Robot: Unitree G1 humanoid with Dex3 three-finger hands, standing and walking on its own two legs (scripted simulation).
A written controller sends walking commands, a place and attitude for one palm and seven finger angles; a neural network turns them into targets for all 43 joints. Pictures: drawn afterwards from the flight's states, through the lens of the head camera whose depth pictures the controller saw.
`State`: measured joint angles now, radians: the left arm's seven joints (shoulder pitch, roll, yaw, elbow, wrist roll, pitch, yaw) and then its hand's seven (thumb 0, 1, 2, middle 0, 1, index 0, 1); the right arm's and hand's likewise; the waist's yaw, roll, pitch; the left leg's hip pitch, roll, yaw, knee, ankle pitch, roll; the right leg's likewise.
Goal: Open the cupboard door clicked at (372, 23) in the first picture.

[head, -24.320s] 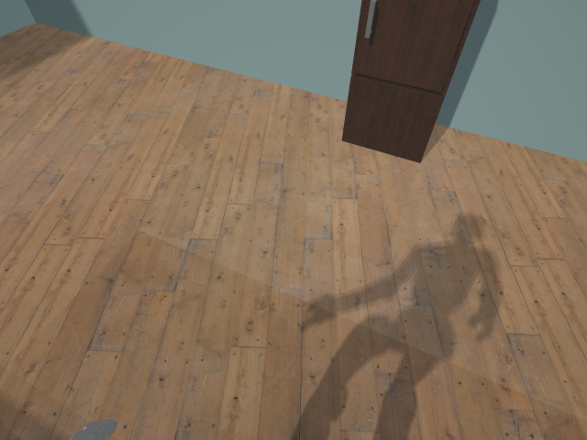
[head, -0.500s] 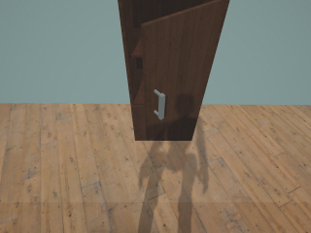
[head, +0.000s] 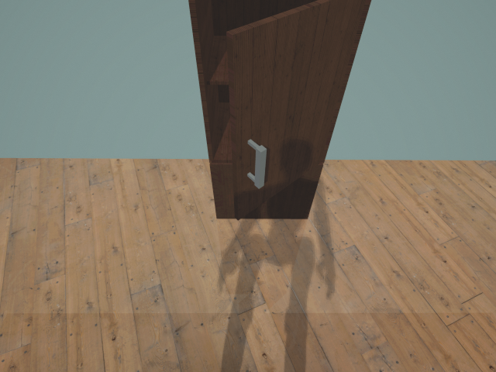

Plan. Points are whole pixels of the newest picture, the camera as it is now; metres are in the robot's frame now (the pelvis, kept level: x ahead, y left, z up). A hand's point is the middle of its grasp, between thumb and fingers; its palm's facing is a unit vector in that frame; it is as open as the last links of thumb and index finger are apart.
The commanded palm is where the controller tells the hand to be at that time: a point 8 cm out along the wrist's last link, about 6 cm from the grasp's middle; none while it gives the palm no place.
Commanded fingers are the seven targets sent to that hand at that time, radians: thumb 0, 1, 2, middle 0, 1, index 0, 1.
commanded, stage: look to check the result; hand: left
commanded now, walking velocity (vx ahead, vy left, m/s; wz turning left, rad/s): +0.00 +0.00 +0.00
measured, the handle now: (255, 164) +0.62 +0.02 -0.10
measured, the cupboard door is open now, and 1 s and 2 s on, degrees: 40 40 40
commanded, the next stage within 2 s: walk to a spot facing it in 0.10 s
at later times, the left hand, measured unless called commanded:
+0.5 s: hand out of the picture +0.04 +0.19 -0.18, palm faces -0.04 -0.97 -0.24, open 7.4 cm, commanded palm none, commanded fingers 0.00 0.90 0.90 -0.20 -0.30 -0.20 -0.30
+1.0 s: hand out of the picture +0.11 +0.16 -0.17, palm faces -0.27 -0.93 -0.25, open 7.4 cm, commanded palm none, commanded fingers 0.00 0.90 0.90 -0.20 -0.30 -0.20 -0.30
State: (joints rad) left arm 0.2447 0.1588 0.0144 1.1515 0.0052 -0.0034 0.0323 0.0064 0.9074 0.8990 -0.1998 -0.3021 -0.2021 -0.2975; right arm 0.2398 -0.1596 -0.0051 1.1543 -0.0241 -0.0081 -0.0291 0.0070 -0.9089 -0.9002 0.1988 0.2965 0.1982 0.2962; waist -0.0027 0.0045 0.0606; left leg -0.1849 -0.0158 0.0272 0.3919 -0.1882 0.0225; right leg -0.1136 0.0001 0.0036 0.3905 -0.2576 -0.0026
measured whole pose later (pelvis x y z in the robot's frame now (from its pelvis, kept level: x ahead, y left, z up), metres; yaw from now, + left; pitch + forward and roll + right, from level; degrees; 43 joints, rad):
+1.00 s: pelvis +0.01 -0.02 +0.00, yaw -23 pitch +2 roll +1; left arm 0.27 0.19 0.09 0.94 0.03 0.04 0.02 0.01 0.90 0.90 -0.20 -0.30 -0.21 -0.30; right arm 0.05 -0.21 -0.06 0.90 -0.01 0.04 -0.03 0.01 -0.91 -0.90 0.20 0.30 0.20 0.30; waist 0.06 -0.02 0.09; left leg -0.41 0.01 -0.04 0.83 -0.42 -0.05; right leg -0.24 0.11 0.21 0.47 -0.25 -0.06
